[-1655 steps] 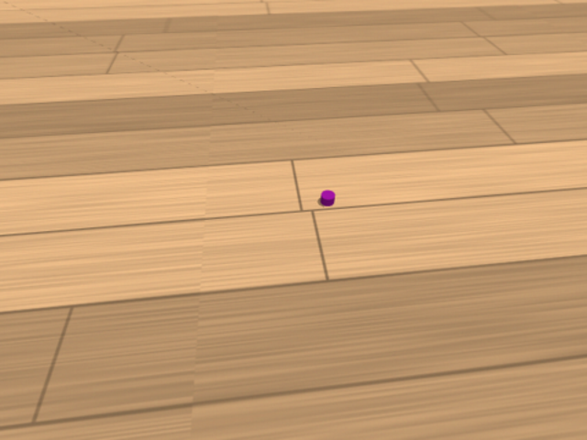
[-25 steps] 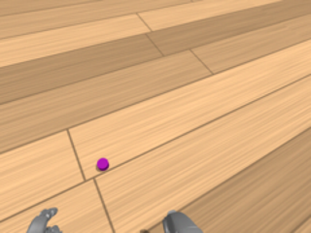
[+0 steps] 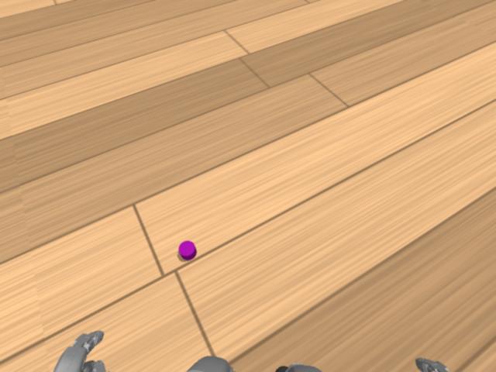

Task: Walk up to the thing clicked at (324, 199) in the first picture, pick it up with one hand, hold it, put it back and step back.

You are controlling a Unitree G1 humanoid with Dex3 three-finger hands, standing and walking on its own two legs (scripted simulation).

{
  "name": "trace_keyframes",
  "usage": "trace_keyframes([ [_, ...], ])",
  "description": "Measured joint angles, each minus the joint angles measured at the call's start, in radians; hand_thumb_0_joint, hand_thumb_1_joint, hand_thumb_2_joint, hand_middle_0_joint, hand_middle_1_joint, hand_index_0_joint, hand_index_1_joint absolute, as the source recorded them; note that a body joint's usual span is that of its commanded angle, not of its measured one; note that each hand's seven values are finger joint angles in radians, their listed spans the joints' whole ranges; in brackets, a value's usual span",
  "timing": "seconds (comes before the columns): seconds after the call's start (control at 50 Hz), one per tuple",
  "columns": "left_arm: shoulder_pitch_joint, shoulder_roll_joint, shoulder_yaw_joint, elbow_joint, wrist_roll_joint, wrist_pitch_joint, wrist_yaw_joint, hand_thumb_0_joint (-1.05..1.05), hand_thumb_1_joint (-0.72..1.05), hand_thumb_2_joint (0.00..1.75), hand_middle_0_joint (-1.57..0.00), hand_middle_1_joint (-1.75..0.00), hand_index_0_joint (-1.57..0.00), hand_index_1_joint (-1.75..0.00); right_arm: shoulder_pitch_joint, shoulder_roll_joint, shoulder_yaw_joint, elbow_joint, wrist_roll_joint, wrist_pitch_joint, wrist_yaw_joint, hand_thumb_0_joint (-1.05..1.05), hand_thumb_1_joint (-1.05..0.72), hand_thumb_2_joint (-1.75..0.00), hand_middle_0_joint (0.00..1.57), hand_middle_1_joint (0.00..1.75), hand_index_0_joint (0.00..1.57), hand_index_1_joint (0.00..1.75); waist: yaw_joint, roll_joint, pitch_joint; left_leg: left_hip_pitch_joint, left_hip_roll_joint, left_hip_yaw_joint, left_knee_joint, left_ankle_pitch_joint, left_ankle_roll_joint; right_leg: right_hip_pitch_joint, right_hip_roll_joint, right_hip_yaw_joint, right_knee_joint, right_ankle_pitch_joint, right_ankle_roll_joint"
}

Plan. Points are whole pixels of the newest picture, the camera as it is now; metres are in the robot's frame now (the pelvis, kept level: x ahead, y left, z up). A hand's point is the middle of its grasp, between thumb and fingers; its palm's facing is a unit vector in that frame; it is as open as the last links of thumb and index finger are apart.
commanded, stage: step back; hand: left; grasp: from above
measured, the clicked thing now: (187, 250) +0.62 +0.31 -0.74
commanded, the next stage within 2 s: none
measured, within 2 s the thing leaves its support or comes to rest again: neither
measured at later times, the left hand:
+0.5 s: hand out of the picture -0.08 +0.28 -0.17, palm faces -0.06 -0.92 -0.39, open 7.4 cm
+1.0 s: hand out of the picture -0.19 +0.22 -0.16, palm faces +0.00 -0.94 -0.35, open 7.3 cm
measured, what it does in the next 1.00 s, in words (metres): walks backwards: left foot, then right foot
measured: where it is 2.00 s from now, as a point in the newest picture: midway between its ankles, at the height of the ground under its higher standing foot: outside the picture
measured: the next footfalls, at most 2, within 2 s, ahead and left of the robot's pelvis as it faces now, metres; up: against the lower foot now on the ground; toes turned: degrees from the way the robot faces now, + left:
left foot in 0.12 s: -0.03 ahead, +0.13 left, +0.00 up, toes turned -1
right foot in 0.54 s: -0.18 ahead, -0.16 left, +0.00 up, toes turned +1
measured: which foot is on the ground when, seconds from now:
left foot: up 0.00-0.10, down 0.12-0.58, up 0.60-0.84, down 0.86-1.00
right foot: down 0.00-0.16, up 0.18-0.52, down 0.54-0.88, up 0.90-1.00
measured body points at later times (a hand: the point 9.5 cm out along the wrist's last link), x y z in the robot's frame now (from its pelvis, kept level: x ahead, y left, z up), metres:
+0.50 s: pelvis -0.17 -0.01 -0.01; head -0.10 +0.02 +0.43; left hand -0.08 +0.32 -0.14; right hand -0.04 -0.33 -0.10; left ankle -0.07 +0.13 -0.73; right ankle -0.21 -0.16 -0.71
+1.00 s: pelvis -0.33 -0.04 -0.01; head -0.27 -0.01 +0.44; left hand -0.20 +0.27 -0.13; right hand -0.26 -0.35 -0.11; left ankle -0.31 +0.07 -0.73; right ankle -0.32 -0.17 -0.66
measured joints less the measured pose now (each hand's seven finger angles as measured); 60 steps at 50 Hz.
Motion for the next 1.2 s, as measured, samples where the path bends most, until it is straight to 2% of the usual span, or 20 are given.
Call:
trace_keyframes([
  [0.08, -0.021, 0.002, -0.005, -0.039, 0.006, 0.008, -0.002, 0.00, 0.90, 0.90, -0.21, -0.30, -0.21, -0.30, 0.020, -0.019, -0.007, 0.000, -0.007, -0.007, -0.005, 0.00, -0.90, -0.90, 0.21, 0.30, 0.20, 0.30, -0.020, 0.004, 0.009, 0.086, 0.059, 0.047, -0.245, 0.024, -0.007, -0.046, -0.008, -0.029, 0.016, 0.029, 0.017],
  [0.12, -0.028, 0.012, -0.008, -0.053, 0.002, 0.016, -0.007, 0.00, 0.90, 0.90, -0.21, -0.30, -0.21, -0.30, 0.033, -0.021, -0.014, 0.004, -0.014, -0.014, -0.003, 0.00, -0.90, -0.90, 0.21, 0.30, 0.20, 0.30, -0.028, -0.004, 0.013, 0.148, 0.079, 0.076, -0.425, 0.124, 0.000, -0.077, -0.014, -0.042, 0.058, 0.026, 0.029],
  [0.16, -0.032, 0.036, 0.000, -0.046, -0.003, 0.029, -0.009, 0.00, 0.90, 0.90, -0.21, -0.30, -0.21, -0.30, 0.031, 0.009, -0.018, 0.019, -0.028, -0.014, -0.001, 0.00, -0.90, -0.90, 0.21, 0.30, 0.20, 0.30, -0.014, -0.074, 0.034, 0.167, 0.045, 0.114, -0.454, 0.171, 0.020, -0.094, -0.037, 0.002, 0.106, 0.002, 0.032],
  [0.22, -0.006, 0.032, 0.010, -0.006, 0.001, 0.047, -0.007, 0.00, 0.90, 0.90, -0.21, -0.30, -0.21, -0.30, 0.061, 0.019, -0.011, 0.018, -0.041, -0.015, 0.015, 0.00, -0.90, -0.90, 0.21, 0.30, 0.20, 0.30, -0.032, -0.058, 0.005, 0.142, 0.080, 0.100, -0.443, 0.188, 0.036, -0.153, 0.054, 0.055, 0.341, -0.258, 0.037],
  [0.28, 0.025, 0.041, 0.020, 0.012, -0.009, 0.048, -0.012, 0.00, 0.90, 0.90, -0.21, -0.30, -0.21, -0.30, 0.078, 0.027, -0.007, 0.022, -0.050, -0.018, 0.011, 0.00, -0.90, -0.90, 0.21, 0.30, 0.21, 0.30, -0.030, -0.047, -0.021, 0.131, 0.114, 0.090, -0.500, 0.243, 0.029, -0.184, 0.118, 0.105, 0.601, -0.274, 0.033],
  [0.34, 0.058, 0.056, 0.033, 0.013, -0.012, 0.043, -0.017, 0.00, 0.90, 0.90, -0.21, -0.30, -0.21, -0.30, 0.071, 0.028, -0.009, 0.007, -0.045, -0.024, 0.005, 0.00, -0.90, -0.90, 0.21, 0.30, 0.21, 0.30, -0.013, -0.054, -0.027, 0.101, 0.129, 0.099, -0.533, 0.290, 0.022, -0.157, 0.117, 0.135, 0.689, -0.253, 0.048],
  [0.44, 0.089, 0.077, 0.042, 0.028, -0.005, 0.045, -0.015, 0.00, 0.90, 0.90, -0.20, -0.30, -0.21, -0.30, 0.021, 0.017, -0.015, -0.051, -0.037, -0.038, -0.001, 0.00, -0.90, -0.90, 0.21, 0.30, 0.21, 0.30, 0.006, -0.058, 0.006, 0.029, 0.154, 0.127, -0.508, 0.329, 0.014, -0.041, 0.051, 0.118, 0.514, -0.299, 0.081],
  [0.52, 0.092, 0.074, 0.035, 0.047, -0.006, 0.039, -0.024, 0.00, 0.91, 0.90, -0.20, -0.30, -0.21, -0.30, -0.016, -0.006, -0.015, -0.090, -0.037, -0.032, 0.003, 0.00, -0.90, -0.90, 0.21, 0.30, 0.21, 0.30, 0.011, -0.040, 0.021, -0.044, 0.179, 0.144, -0.448, 0.347, -0.009, 0.070, -0.009, 0.046, 0.215, -0.275, 0.065],
  [0.56, 0.082, 0.047, 0.031, 0.065, -0.002, 0.027, -0.026, 0.00, 0.91, 0.90, -0.20, -0.30, -0.20, -0.30, -0.038, -0.031, -0.019, -0.090, -0.033, -0.018, 0.004, 0.00, -0.90, -0.90, 0.21, 0.30, 0.21, 0.30, 0.005, 0.019, 0.035, -0.080, 0.212, 0.118, -0.401, 0.349, -0.015, 0.108, 0.014, 0.006, 0.119, -0.212, 0.051],
  [0.58, 0.081, 0.028, 0.026, 0.069, 0.004, 0.024, -0.030, 0.00, 0.91, 0.90, -0.20, -0.30, -0.20, -0.30, -0.041, -0.042, -0.025, -0.084, -0.029, -0.009, 0.001, 0.00, -0.90, -0.90, 0.21, 0.30, 0.21, 0.30, -0.008, 0.056, 0.039, -0.094, 0.212, 0.079, -0.379, 0.319, -0.001, 0.108, 0.032, -0.017, 0.119, -0.200, 0.047],
  [0.64, 0.106, 0.010, 0.009, 0.057, 0.012, 0.028, -0.042, 0.00, 0.90, 0.90, -0.21, -0.30, -0.21, -0.30, -0.010, -0.031, -0.031, -0.052, -0.019, 0.011, -0.013, 0.00, -0.90, -0.90, 0.21, 0.30, 0.20, 0.30, 0.012, 0.030, -0.007, -0.148, 0.101, 0.040, -0.161, 0.078, 0.011, 0.062, -0.007, 0.002, 0.147, -0.186, 0.033],
  [0.72, 0.104, -0.005, 0.004, 0.043, 0.014, 0.034, -0.030, 0.00, 0.90, 0.90, -0.21, -0.30, -0.21, -0.30, 0.051, -0.035, -0.022, -0.030, -0.007, 0.002, -0.010, 0.00, -0.90, -0.90, 0.21, 0.30, 0.20, 0.30, 0.008, 0.013, -0.052, -0.137, 0.011, 0.023, 0.053, 0.079, 0.010, 0.030, -0.043, 0.004, 0.092, -0.123, 0.031],
  [0.78, 0.069, 0.005, 0.009, 0.009, 0.019, 0.029, -0.018, 0.00, 0.90, 0.90, -0.21, -0.30, -0.21, -0.30, 0.087, -0.033, -0.013, -0.021, -0.004, -0.008, -0.014, 0.00, -0.90, -0.90, 0.21, 0.30, 0.20, 0.30, -0.004, 0.010, -0.051, -0.048, 0.020, 0.042, -0.035, 0.061, 0.006, -0.012, -0.044, -0.021, 0.089, -0.091, 0.034],
  [0.86, 0.000, 0.034, 0.012, -0.049, 0.010, 0.027, -0.006, 0.00, 0.90, 0.90, -0.21, -0.30, -0.21, -0.30, 0.114, -0.013, -0.008, -0.010, -0.021, -0.021, -0.014, 0.00, -0.90, -0.90, 0.21, 0.30, 0.20, 0.30, -0.032, -0.004, -0.015, 0.108, 0.070, 0.100, -0.385, 0.120, 0.017, -0.081, -0.052, -0.081, 0.156, -0.085, 0.037],
  [0.9, -0.034, 0.063, 0.018, -0.058, 0.000, 0.035, -0.003, 0.00, 0.90, 0.90, -0.21, -0.30, -0.21, -0.30, 0.095, 0.030, -0.006, 0.009, -0.033, -0.021, -0.012, 0.00, -0.90, -0.90, 0.21, 0.30, 0.20, 0.30, -0.014, -0.090, 0.032, 0.129, 0.030, 0.138, -0.426, 0.151, 0.034, -0.108, -0.083, -0.036, 0.212, -0.092, 0.029],
  [0.96, -0.032, 0.050, 0.012, -0.036, -0.006, 0.055, 0.001, 0.00, 0.90, 0.90, -0.20, -0.30, -0.21, -0.30, 0.097, 0.039, 0.005, 0.000, -0.043, -0.021, 0.002, 0.00, -0.90, -0.90, 0.21, 0.30, 0.21, 0.30, -0.028, -0.072, 0.025, 0.094, 0.068, 0.118, -0.410, 0.181, 0.040, -0.155, 0.008, 0.007, 0.426, -0.305, 0.029],
  [1.02, -0.010, 0.041, 0.006, -0.020, -0.014, 0.062, -0.010, 0.00, 0.90, 0.90, -0.20, -0.30, -0.21, -0.30, 0.091, 0.033, 0.005, -0.013, -0.047, -0.026, -0.007, 0.00, -0.90, -0.90, 0.21, 0.30, 0.21, 0.30, -0.034, -0.044, -0.001, 0.068, 0.113, 0.101, -0.449, 0.233, 0.037, -0.174, 0.074, 0.060, 0.645, -0.335, 0.032],
  [1.06, 0.009, 0.042, 0.009, -0.015, -0.014, 0.056, -0.016, 0.00, 0.90, 0.90, -0.21, -0.30, -0.21, -0.30, 0.080, 0.026, 0.002, -0.026, -0.044, -0.035, -0.011, 0.00, -0.90, -0.90, 0.21, 0.30, 0.21, 0.30, -0.025, -0.043, -0.016, 0.045, 0.131, 0.105, -0.469, 0.263, 0.027, -0.153, 0.077, 0.089, 0.682, -0.314, 0.035],
  [1.12, 0.035, 0.049, 0.010, 0.005, -0.011, 0.036, -0.018, 0.00, 0.90, 0.90, -0.21, -0.30, -0.21, -0.30, 0.057, 0.013, -0.005, -0.044, -0.041, -0.043, -0.006, 0.00, -0.90, -0.90, 0.21, 0.30, 0.21, 0.30, -0.017, -0.049, -0.025, 0.016, 0.145, 0.114, -0.472, 0.291, 0.015, -0.057, 0.033, 0.088, 0.520, -0.302, 0.052],
  [1.2, 0.082, 0.054, 0.003, 0.067, -0.010, -0.006, -0.018, 0.00, 0.90, 0.90, -0.21, -0.30, -0.21, -0.30, 0.016, -0.010, -0.009, -0.062, -0.046, -0.032, 0.012, 0.00, -0.90, -0.90, 0.21, 0.30, 0.21, 0.30, -0.005, -0.039, -0.045, -0.036, 0.176, 0.144, -0.399, 0.282, 0.002, 0.109, -0.023, 0.023, 0.112, -0.247, 0.053],
])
